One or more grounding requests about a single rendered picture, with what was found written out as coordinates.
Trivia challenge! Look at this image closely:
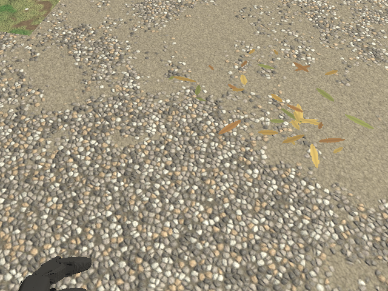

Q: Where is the robot left hand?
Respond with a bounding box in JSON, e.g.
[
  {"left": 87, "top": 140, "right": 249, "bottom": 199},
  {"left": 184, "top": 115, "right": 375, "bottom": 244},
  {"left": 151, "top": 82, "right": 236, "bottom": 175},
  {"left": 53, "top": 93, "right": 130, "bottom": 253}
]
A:
[{"left": 18, "top": 256, "right": 92, "bottom": 291}]

